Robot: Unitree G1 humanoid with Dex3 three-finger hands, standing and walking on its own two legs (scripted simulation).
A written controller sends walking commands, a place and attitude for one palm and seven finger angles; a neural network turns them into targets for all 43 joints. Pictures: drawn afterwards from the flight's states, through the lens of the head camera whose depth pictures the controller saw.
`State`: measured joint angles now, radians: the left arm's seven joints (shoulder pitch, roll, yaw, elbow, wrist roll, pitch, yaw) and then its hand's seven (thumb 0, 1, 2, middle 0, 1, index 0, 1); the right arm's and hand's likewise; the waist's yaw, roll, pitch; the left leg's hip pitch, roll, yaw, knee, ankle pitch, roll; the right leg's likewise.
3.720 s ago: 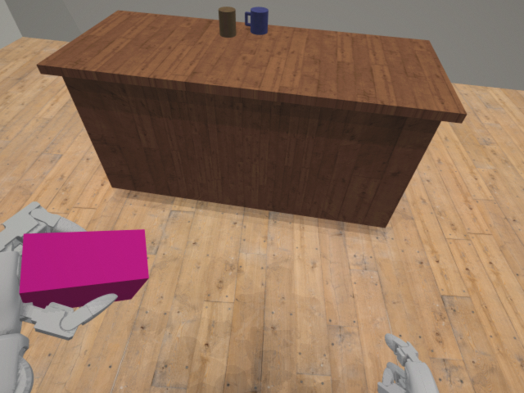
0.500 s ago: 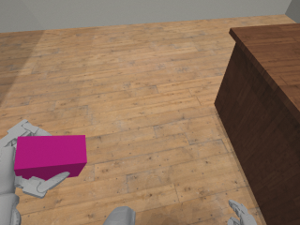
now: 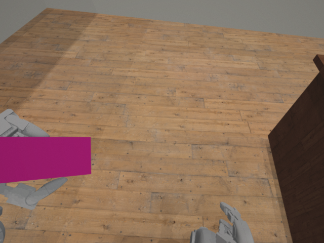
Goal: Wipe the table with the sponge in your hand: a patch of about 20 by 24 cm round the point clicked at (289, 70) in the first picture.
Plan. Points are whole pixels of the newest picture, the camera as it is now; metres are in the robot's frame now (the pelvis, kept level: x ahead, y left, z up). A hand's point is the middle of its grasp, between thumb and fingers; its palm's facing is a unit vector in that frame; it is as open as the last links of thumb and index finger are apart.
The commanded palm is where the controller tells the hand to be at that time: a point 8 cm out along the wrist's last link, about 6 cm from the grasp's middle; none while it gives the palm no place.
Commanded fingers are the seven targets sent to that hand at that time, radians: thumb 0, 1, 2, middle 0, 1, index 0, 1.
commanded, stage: walk to a spot facing it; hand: left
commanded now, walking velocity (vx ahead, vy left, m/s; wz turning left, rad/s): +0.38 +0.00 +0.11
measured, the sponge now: (58, 159) +0.22 +0.20 +0.18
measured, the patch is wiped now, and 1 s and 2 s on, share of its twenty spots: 0.00 0.00 0.00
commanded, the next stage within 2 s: turn to face it in 0.56 s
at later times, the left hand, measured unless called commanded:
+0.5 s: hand (57, 109) +0.31 +0.23 +0.19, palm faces +0.47 -0.74 -0.47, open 10.0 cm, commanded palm +0.25 +0.28 +0.18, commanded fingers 0.00 0.10 1.30 -1.20 -1.60 -1.20 -1.60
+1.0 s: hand (78, 79) +0.42 +0.24 +0.17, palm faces +0.57 -0.66 -0.49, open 10.0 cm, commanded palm +0.37 +0.26 +0.18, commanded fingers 0.00 0.10 1.30 -1.20 -1.60 -1.20 -1.60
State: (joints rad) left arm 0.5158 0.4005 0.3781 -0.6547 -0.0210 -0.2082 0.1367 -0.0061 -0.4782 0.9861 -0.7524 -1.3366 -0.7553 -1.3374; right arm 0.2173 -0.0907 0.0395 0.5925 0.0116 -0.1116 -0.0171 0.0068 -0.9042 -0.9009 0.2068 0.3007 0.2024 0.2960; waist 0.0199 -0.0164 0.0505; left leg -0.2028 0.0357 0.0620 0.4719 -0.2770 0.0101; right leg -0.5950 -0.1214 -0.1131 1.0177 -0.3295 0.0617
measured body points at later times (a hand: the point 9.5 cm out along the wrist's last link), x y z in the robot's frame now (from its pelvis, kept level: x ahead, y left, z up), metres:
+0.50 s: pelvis +0.13 -0.02 +0.00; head +0.17 +0.00 +0.44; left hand +0.28 +0.27 +0.21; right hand +0.32 -0.28 -0.08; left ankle +0.17 +0.11 -0.72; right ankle +0.11 -0.13 -0.74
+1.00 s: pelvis +0.25 -0.04 -0.02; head +0.27 -0.07 +0.43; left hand +0.39 +0.27 +0.19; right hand +0.47 -0.19 -0.12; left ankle +0.19 +0.10 -0.72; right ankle +0.32 -0.10 -0.74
